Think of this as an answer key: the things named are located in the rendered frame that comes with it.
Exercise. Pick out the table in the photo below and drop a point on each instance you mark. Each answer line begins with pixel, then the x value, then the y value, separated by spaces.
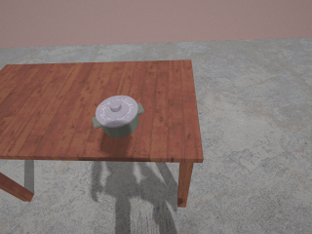
pixel 47 110

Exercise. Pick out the knob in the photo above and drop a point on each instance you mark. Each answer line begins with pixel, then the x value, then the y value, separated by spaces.
pixel 115 105

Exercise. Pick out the pot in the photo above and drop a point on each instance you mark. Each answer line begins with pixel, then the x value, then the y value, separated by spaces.
pixel 120 131

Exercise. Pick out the lid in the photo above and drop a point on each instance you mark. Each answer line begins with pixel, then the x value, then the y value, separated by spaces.
pixel 116 119

